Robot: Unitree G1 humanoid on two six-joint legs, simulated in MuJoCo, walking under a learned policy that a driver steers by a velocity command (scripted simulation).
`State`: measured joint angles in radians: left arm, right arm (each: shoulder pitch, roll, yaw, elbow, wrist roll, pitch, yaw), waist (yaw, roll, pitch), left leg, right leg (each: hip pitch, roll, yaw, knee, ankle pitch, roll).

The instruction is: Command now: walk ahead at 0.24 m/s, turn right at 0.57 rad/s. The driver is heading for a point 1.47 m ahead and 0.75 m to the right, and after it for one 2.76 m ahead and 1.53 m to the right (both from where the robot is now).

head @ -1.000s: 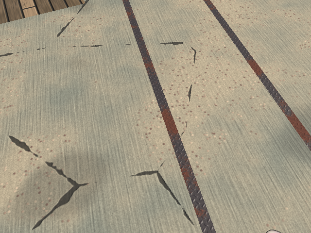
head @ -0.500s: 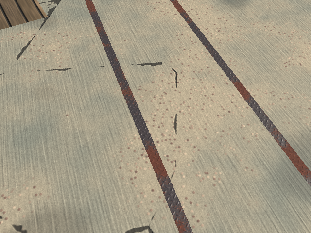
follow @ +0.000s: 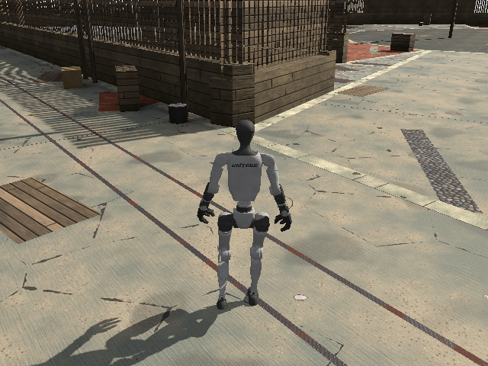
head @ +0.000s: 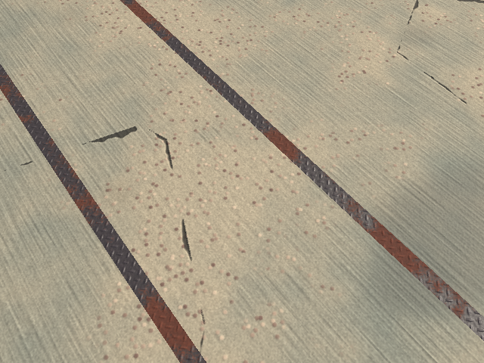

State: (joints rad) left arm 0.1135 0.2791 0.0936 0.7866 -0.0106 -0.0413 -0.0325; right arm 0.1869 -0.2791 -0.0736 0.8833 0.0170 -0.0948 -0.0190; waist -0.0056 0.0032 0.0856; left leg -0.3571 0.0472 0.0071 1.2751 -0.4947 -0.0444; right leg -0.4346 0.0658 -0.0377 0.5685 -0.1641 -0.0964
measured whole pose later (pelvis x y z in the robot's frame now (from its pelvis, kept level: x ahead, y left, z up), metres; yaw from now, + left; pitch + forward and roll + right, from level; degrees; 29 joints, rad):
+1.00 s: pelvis +0.13 -0.01 +0.02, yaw -35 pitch +3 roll +3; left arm 0.22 0.29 0.07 0.63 0.00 0.02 0.02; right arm 0.10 -0.33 -0.10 0.73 -0.01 0.01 -0.04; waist 0.01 0.04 0.04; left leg -0.57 0.01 -0.03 1.10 -0.37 -0.07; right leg -0.30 0.04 0.09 0.47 -0.21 -0.05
